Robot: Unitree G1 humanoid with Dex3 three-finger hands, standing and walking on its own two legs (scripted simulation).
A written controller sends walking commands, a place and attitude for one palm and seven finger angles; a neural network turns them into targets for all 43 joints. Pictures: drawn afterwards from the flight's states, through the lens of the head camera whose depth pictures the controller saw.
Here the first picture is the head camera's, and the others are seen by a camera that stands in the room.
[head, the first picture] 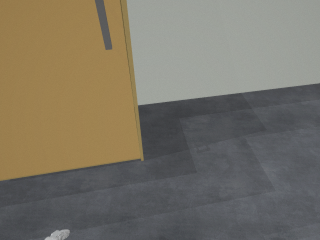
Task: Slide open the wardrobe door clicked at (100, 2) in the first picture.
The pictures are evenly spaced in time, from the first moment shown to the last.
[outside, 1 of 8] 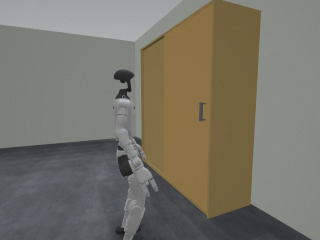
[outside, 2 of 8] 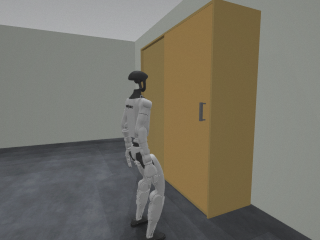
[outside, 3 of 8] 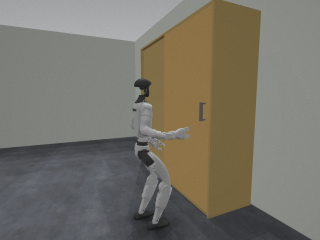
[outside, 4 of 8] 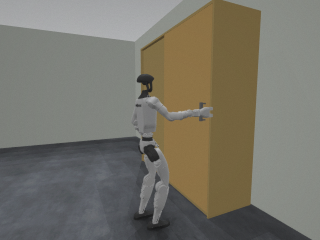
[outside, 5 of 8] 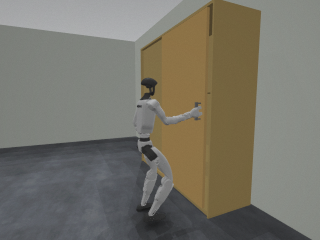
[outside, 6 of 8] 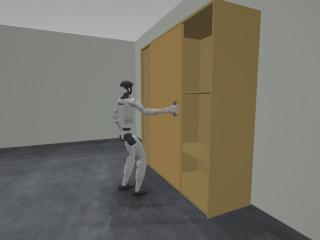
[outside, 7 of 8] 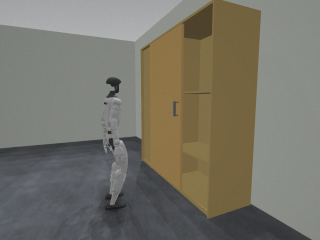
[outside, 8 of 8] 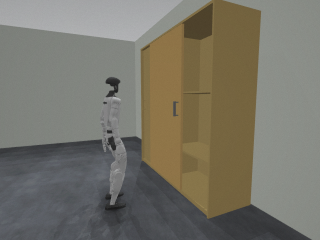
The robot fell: no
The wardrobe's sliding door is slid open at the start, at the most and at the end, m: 0.00 0.51 0.48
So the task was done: yes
